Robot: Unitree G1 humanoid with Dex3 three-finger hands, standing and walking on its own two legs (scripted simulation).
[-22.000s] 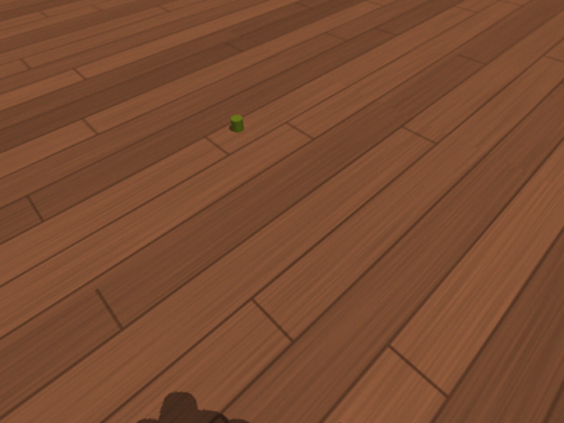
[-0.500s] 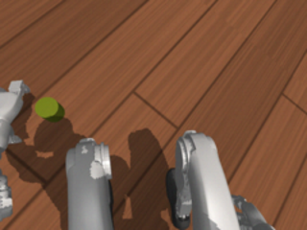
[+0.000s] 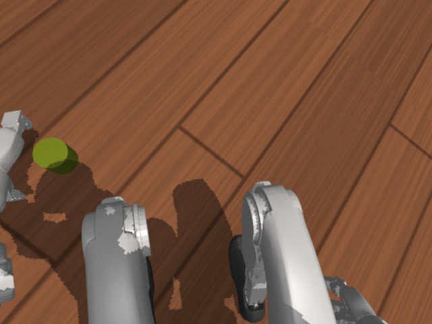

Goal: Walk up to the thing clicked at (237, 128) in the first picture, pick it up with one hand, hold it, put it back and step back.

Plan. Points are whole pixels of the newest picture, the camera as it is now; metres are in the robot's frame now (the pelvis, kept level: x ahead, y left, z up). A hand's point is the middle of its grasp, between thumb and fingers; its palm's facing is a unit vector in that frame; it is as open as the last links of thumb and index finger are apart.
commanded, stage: approach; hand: left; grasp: from above
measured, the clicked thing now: (57, 156) +0.44 +0.33 -0.29
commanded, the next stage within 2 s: close in in 0.60 s
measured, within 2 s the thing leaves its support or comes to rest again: neither
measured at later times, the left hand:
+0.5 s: hand (52, 128) +0.46 +0.29 -0.16, palm faces -0.36 -0.05 -0.93, open 14.2 cm
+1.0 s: hand (33, 172) +0.39 +0.34 -0.21, palm faces -0.44 -0.10 -0.89, open 14.1 cm
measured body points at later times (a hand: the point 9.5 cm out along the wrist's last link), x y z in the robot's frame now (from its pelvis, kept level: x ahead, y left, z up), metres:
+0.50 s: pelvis +0.00 +0.00 +0.00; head +0.23 +0.06 +0.38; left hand +0.48 +0.29 -0.11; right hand +0.06 -0.28 -0.11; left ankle +0.08 +0.13 -0.29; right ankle +0.10 -0.13 -0.29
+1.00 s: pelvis -0.01 +0.00 -0.02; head +0.22 +0.10 +0.36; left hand +0.40 +0.34 -0.15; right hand +0.09 -0.28 -0.11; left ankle +0.08 +0.13 -0.29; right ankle +0.10 -0.13 -0.29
